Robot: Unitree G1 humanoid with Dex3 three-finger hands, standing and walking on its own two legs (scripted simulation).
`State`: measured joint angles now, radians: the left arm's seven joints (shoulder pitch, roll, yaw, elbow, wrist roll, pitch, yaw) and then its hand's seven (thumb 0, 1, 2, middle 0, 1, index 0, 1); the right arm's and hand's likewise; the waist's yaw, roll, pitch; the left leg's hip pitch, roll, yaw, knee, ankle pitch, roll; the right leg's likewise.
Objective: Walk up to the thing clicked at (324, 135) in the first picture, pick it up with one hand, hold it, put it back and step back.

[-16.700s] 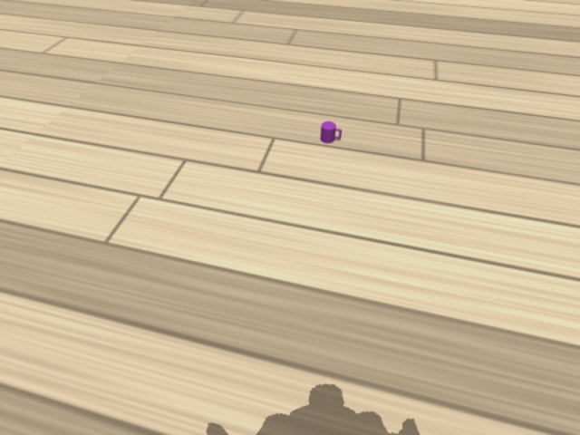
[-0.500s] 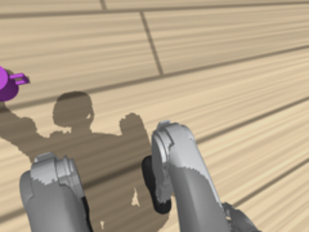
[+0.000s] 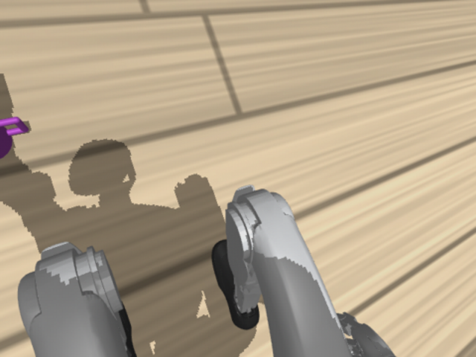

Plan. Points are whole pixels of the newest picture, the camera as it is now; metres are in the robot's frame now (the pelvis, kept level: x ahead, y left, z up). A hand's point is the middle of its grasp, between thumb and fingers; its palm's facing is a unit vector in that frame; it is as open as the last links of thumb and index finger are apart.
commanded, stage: close in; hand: left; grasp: from above
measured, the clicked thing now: out of the picture +0.53 +0.29 -0.28
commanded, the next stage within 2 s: rest palm in 0.38 s
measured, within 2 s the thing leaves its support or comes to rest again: neither
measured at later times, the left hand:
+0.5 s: hand out of the picture +0.50 +0.31 -0.19, palm faces -0.47 -0.08 -0.88, open 14.0 cm
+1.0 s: hand out of the picture +0.51 +0.31 -0.23, palm faces -0.43 -0.10 -0.90, open 14.0 cm
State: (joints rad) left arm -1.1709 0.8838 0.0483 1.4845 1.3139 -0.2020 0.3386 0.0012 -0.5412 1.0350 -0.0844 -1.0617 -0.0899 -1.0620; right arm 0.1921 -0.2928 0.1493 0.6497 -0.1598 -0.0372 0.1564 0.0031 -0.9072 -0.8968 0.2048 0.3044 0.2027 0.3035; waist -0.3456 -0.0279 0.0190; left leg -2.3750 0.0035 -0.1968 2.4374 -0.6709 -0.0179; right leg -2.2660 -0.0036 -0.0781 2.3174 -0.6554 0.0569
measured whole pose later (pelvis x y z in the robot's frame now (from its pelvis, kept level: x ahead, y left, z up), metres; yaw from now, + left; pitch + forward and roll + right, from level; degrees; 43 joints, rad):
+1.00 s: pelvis +0.00 +0.00 -0.01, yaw -3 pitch +31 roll -14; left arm -1.15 1.03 0.14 1.64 1.32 -0.19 0.48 0.00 -0.52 1.02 -0.08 -1.02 -0.08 -1.02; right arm 0.18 -0.32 0.25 0.62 -0.21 -0.12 0.18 0.00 -0.90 -0.90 0.20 0.30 0.20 0.30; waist -0.41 -0.09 0.14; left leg -2.38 0.01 -0.25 2.51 -0.70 -0.01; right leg -2.26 0.03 -0.11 2.35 -0.65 0.07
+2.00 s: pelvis +0.00 +0.00 -0.02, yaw -5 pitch +29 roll -15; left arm -1.15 1.10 0.12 1.67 1.29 -0.21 0.49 0.00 -0.43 1.05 -0.10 -1.12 -0.11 -1.10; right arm 0.14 -0.34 0.32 0.60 -0.23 -0.15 0.19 0.00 -0.91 -0.91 0.20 0.30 0.20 0.30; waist -0.42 -0.13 0.19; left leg -2.36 0.02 -0.29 2.54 -0.71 -0.02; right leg -2.24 0.04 -0.14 2.35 -0.64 0.08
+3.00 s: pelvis +0.00 +0.01 -0.01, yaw -5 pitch +29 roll -15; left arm -1.15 1.11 0.11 1.66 1.28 -0.21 0.48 0.00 -0.09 0.78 -0.39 -1.02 -0.36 -0.97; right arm 0.13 -0.35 0.33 0.59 -0.23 -0.14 0.18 0.00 -0.90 -0.90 0.20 0.30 0.20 0.30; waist -0.42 -0.12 0.19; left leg -2.36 0.02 -0.29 2.53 -0.71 -0.02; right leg -2.23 0.04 -0.15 2.33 -0.64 0.07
